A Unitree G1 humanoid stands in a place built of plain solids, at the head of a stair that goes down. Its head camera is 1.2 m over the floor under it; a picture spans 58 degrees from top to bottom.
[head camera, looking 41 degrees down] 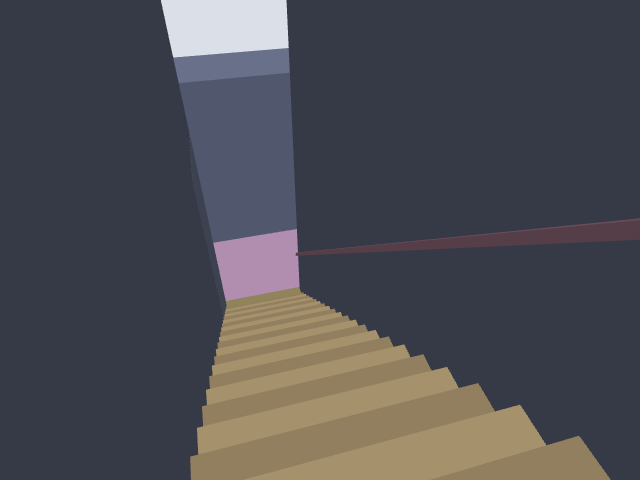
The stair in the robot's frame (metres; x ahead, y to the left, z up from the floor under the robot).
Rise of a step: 0.20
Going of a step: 0.22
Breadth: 1.30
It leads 15 degrees to the left of straight ahead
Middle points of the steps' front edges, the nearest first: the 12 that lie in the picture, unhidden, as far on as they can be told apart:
0.70 -0.16 -0.41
0.91 -0.10 -0.61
1.13 -0.05 -0.81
1.35 0.01 -1.02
1.56 0.07 -1.22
1.78 0.12 -1.43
1.99 0.18 -1.63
2.21 0.24 -1.84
2.42 0.29 -2.04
2.64 0.35 -2.25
2.86 0.41 -2.45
3.07 0.46 -2.65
